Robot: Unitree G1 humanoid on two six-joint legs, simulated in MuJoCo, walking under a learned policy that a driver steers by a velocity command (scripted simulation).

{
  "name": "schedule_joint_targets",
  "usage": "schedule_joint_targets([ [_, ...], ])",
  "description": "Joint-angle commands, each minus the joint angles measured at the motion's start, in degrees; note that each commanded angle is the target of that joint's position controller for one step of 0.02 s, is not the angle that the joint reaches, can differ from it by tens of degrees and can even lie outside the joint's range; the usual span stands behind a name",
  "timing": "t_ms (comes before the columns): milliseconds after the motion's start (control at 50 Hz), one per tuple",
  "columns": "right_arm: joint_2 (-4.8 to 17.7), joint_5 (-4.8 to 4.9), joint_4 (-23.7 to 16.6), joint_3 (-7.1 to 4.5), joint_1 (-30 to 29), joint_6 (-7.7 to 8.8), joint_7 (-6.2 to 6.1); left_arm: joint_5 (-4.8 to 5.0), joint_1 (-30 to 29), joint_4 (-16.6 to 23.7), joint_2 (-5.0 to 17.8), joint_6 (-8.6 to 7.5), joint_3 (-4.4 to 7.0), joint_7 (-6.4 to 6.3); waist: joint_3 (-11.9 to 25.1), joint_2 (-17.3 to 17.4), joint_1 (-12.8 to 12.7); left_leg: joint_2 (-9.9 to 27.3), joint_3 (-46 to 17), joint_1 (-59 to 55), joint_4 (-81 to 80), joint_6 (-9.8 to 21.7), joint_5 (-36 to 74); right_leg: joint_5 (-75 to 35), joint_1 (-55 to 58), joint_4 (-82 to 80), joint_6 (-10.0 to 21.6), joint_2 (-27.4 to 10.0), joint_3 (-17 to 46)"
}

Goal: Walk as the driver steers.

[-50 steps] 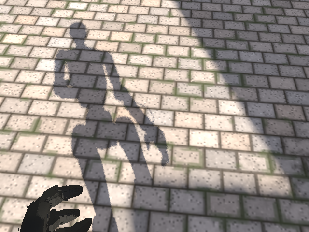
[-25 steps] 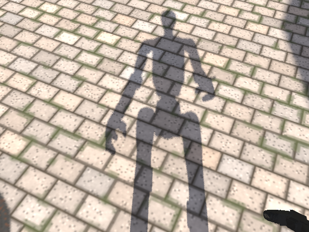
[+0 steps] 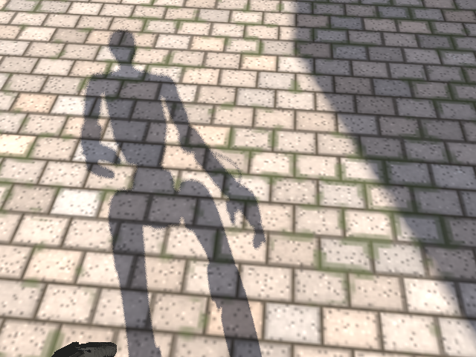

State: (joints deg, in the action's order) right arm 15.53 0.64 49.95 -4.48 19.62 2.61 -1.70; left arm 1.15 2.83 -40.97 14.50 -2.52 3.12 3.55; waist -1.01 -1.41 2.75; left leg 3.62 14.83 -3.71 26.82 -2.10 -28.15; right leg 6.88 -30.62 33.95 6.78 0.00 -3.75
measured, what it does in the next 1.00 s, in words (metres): walks ahead, turning right: left foot, then right foot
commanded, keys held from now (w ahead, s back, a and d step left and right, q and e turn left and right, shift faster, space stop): w+e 0.64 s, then w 0.36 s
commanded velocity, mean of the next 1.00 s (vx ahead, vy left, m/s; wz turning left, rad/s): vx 0.50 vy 0.00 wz -0.47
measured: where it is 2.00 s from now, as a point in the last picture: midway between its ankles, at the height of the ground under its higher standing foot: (322, 219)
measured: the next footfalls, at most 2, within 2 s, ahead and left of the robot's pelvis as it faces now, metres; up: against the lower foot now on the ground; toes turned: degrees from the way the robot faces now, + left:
left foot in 0.46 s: +0.46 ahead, +0.08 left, +0.00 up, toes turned -20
right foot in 0.96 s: +0.58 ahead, -0.28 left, +0.00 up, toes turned -31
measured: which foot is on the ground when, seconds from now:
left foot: down 0.00-0.00, up 0.02-0.44, down 0.46-0.98, up 1.00-1.00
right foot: down 0.00-0.46, up 0.48-0.94, down 0.96-1.00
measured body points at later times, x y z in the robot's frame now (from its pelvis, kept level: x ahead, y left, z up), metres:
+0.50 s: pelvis +0.29 +0.01 +0.01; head +0.32 +0.00 +0.45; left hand +0.43 +0.27 -0.11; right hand +0.44 -0.29 -0.06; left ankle +0.42 +0.09 -0.72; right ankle +0.12 -0.08 -0.68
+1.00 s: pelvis +0.52 -0.13 +0.01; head +0.55 -0.15 +0.45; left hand +0.84 -0.04 -0.06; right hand +0.37 -0.37 -0.12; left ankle +0.44 +0.09 -0.68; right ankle +0.55 -0.26 -0.72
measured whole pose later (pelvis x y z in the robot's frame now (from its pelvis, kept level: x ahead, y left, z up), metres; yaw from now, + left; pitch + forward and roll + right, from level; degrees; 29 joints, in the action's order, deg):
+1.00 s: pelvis +0.52 -0.13 +0.01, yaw -29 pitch +3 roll +1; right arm 17.1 1.1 51.5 -3.5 21.5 3.6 0.1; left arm 0.3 2.5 -34.4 14.5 -3.0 2.5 1.9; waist -2.0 -0.5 4.3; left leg 4.7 4.7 6.0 41.7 -1.3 -26.3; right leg 7.7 -28.1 34.0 3.4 -0.4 -1.9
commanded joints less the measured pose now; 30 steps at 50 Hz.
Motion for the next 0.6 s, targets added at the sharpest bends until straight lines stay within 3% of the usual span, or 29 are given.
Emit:
schedule_joint_targets([
  [20, 1.9, -2.36, -7.6, 0.63, 3.2, 2.09, 0.29, 0.55, 19.3, -0.8, 19.7, -0.04, 6.45, -1.74, 16.3, -12.6, -5.9, -2.9, -5.6, 41.0, 47.8, -0.1, 1.8, 1.8, 52.2, -5.3, 15.9, -15.2, 35.5],
  [40, 5.3, -0.23, -8.4, 0.60, -1.6, 4.83, 1.35, 0.01, 22.3, 0.6, 16.2, -0.41, 5.23, -1.83, 25.1, -7.7, -9.6, -5.9, -19.3, 48.6, 55.8, 0.5, -5.5, 8.0, 57.6, -14.6, 19.3, -19.6, 51.8],
  [60, 7.8, 1.97, -10.1, -0.18, -7.8, 6.09, 1.90, -0.49, 20.6, 0.2, 13.0, -0.76, 4.44, -1.97, 17.6, -4.9, -10.9, -2.6, -20.6, 53.5, 55.3, 1.8, -0.3, 4.4, 53.3, -15.7, 15.8, -17.5, 42.7],
  [80, 7.2, 1.49, -10.6, 0.20, -9.2, 6.65, 1.65, -0.03, 16.6, 0.9, 10.9, -1.03, 3.89, -2.10, 12.2, -0.8, -8.4, 0.0, -20.3, 52.1, 50.1, 2.5, 4.7, 0.1, 44.5, -15.7, 13.5, -15.0, 35.2],
  [100, 7.4, -0.11, -10.2, -0.11, -9.7, 6.55, 1.16, 0.06, 12.4, 1.8, 8.9, -1.07, 3.27, -2.16, 8.1, 1.3, -5.8, 1.8, -19.8, 48.3, 45.1, 2.2, 6.9, -5.4, 35.2, -16.4, 12.0, -12.8, 29.9],
  [120, 8.1, -0.86, -10.2, -0.65, -8.8, 5.88, 1.02, -0.56, 10.0, 2.9, 7.4, -1.14, 2.69, -2.37, 6.5, 0.7, -3.6, 2.9, -20.0, 43.8, 42.4, 1.8, 8.4, -9.8, 28.7, -17.8, 11.7, -11.3, 26.6],
  [160, 7.0, -1.21, -10.7, -0.74, -7.4, 4.40, 1.04, -0.67, 8.9, 3.7, 7.7, -1.30, 2.77, -2.72, 5.0, 0.2, -1.5, 3.2, -19.4, 40.6, 37.4, 0.5, 9.3, -12.6, 22.3, -20.0, 11.8, -10.0, 24.5],
  [200, 5.3, -1.55, -11.7, -0.18, -9.6, 3.55, 0.94, -0.44, 9.8, 3.5, 9.4, -1.41, 3.19, -3.40, 3.2, 0.1, -1.5, 2.6, -17.9, 40.0, 30.7, -1.1, 12.7, -15.5, 17.4, -20.9, 11.2, -8.6, 20.9],
  [260, 3.1, -1.69, -13.4, 0.90, -16.3, 3.60, 1.32, 0.10, 11.7, 3.0, 10.6, -0.93, 3.68, -4.20, 2.0, -1.8, -3.9, -0.3, -16.6, 35.7, 15.9, -1.8, 26.0, -12.1, 13.2, -19.9, 7.8, -4.3, 16.2],
  [320, 3.8, -0.55, -14.7, 0.91, -21.3, 4.02, 2.09, 0.38, 15.3, 2.1, 10.8, -0.34, 3.76, -4.32, 2.4, -3.4, -6.5, -3.1, -16.8, 31.7, 7.1, -1.8, 32.6, -5.9, 14.1, -18.0, 6.2, -4.6, 18.6],
  [360, 5.4, -0.16, -15.3, 0.34, -22.2, 4.36, 2.53, 0.65, 16.7, 1.7, 10.2, -0.04, 3.67, -4.36, 2.5, -3.9, -6.5, -3.4, -18.5, 31.1, 3.6, -0.9, 30.5, -2.2, 17.7, -14.9, 5.5, -6.2, 22.6],
  [400, 7.0, -0.02, -15.4, -0.42, -20.7, 4.87, 2.82, 0.40, 16.5, 2.0, 10.2, 0.17, 3.77, -4.52, 2.6, -5.2, -5.2, -3.5, -19.1, 28.9, 1.9, 0.7, 26.1, -0.9, 20.4, -11.4, 4.4, -7.5, 26.2],
  [440, 8.6, -0.52, -13.6, -1.66, -12.7, 5.40, 2.52, 0.01, 15.0, 3.0, 8.2, 0.18, 3.15, -4.46, 5.8, -5.5, -0.6, -3.0, -18.2, 17.0, -0.9, 3.5, 24.8, -4.2, 18.9, -3.5, 1.9, -4.4, 25.6],
  [460, 11.6, -1.59, -12.9, -2.56, -4.4, 5.61, 2.06, -0.62, 14.5, 4.2, 4.9, -0.11, 1.93, -4.22, 12.8, -0.8, 3.1, 5.6, -26.0, 3.4, 0.1, 7.1, 22.5, 0.6, 12.8, 11.0, -0.4, -1.1, 21.3],
  [480, 16.5, -2.55, -11.3, -3.65, 1.4, 5.01, 1.99, 0.55, 22.9, 5.7, 1.3, -0.73, 0.83, -4.30, 20.5, 17.1, 0.2, 19.4, -51.7, -15.7, -4.2, 16.9, 13.6, 24.6, -6.5, 30.9, -4.5, 6.9, 13.6],
  [500, 12.8, -0.95, -11.1, -3.07, 1.9, 4.64, 2.26, 1.46, 23.6, 4.8, 6.6, -0.90, 1.44, -4.39, 19.6, 17.8, 1.0, 22.1, -62.7, -16.0, -8.2, 18.5, -1.8, 26.6, -15.6, 40.3, -5.5, 2.7, 14.1],
  [520, 8.4, -0.72, -12.1, -1.89, -0.9, 4.25, 1.92, 1.18, 17.7, 5.1, 10.4, -0.52, 2.48, -4.42, 12.0, 11.1, 2.8, 19.2, -53.9, -9.5, -9.4, 15.7, -3.9, 20.9, -17.8, 43.4, -5.9, 0.3, 13.8],
  [540, 7.1, -1.17, -12.3, -1.27, -3.7, 3.71, 1.73, 0.36, 13.6, 6.0, 10.5, -0.13, 2.66, -4.47, 7.3, 7.0, 2.2, 16.5, -45.3, -2.2, -9.6, 13.5, 2.7, 16.5, -16.4, 42.7, -6.2, -1.7, 11.8],
  [560, 6.0, -1.48, -11.9, -0.82, -5.6, 3.37, 1.69, -0.28, 11.3, 6.9, 9.8, -0.04, 2.77, -4.32, 3.9, 6.1, 1.1, 14.1, -39.4, 4.0, -10.8, 12.8, 9.4, 13.7, -14.9, 40.2, -6.2, -3.1, 11.5],
  [600, 4.6, -1.63, -11.2, -0.34, -7.1, 3.53, 1.60, 0.40, 12.0, 7.3, 7.7, 0.48, 2.74, -3.70, 1.7, 8.2, -1.2, 11.1, -31.1, 10.3, -13.7, 11.7, 16.1, 11.4, -10.6, 36.7, -6.0, -5.2, 10.7],
])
